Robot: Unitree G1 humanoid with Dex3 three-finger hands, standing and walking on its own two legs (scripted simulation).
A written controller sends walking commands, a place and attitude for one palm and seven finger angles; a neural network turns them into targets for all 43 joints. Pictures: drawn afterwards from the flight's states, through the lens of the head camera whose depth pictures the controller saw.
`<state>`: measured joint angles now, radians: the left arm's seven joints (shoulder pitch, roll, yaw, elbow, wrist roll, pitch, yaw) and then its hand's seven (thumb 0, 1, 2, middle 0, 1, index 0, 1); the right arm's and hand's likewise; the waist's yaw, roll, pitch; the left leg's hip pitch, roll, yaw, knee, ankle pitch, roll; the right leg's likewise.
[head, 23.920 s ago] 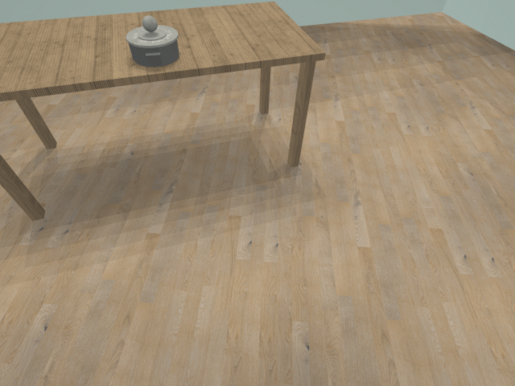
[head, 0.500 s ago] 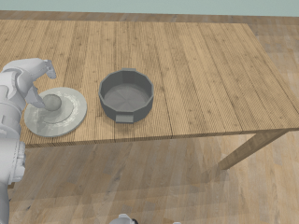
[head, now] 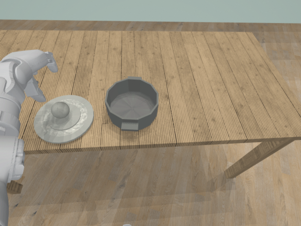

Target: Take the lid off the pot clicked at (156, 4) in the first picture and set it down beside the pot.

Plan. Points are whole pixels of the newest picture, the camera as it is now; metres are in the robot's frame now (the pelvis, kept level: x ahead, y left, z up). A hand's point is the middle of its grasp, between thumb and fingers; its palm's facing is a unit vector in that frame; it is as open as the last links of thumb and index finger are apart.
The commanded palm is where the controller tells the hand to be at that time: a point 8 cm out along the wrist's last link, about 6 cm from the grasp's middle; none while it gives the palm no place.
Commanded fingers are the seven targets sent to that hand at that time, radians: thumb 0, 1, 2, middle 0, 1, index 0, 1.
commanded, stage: raise the empty hand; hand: left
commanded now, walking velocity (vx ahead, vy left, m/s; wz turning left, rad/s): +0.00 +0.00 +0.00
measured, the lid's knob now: (60, 110) +0.47 +0.28 -0.03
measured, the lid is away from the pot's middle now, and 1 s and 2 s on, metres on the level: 0.23 0.23 0.23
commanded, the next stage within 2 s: draw the hand back to the body in 0.20 s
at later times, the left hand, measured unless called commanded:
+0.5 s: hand (35, 81) +0.45 +0.29 +0.12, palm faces -0.37 -0.09 -0.92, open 11.0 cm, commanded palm +0.44 +0.28 +0.18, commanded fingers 0.00 0.03 0.55 -0.32 -0.92 -0.32 -0.92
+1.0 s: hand (54, 85) +0.41 +0.22 +0.14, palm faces +0.23 -0.89 -0.38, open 11.0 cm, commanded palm +0.36 +0.27 +0.18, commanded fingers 0.00 0.16 0.61 -0.30 -0.83 -0.30 -0.83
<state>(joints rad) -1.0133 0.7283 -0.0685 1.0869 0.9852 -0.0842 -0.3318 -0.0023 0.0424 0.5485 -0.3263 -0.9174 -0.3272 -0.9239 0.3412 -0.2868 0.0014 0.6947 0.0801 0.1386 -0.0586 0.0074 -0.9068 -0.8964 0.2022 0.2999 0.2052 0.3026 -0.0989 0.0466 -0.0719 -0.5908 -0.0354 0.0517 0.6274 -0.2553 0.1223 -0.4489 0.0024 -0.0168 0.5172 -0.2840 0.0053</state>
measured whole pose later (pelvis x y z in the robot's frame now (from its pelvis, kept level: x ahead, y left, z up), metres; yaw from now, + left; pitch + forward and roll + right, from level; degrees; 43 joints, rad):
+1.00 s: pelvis +0.00 -0.04 +0.02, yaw +1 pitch +1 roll -2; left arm -0.59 0.48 0.18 0.67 0.09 -0.11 -0.01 0.00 0.05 0.55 -0.33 -0.91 -0.33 -0.92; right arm 0.23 -0.22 0.08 0.61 0.07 0.05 -0.06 0.01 -0.91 -0.90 0.20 0.30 0.20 0.30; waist -0.01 -0.02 0.03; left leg -0.28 -0.03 0.04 0.44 -0.19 0.07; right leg -0.15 0.01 -0.02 0.37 -0.24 0.00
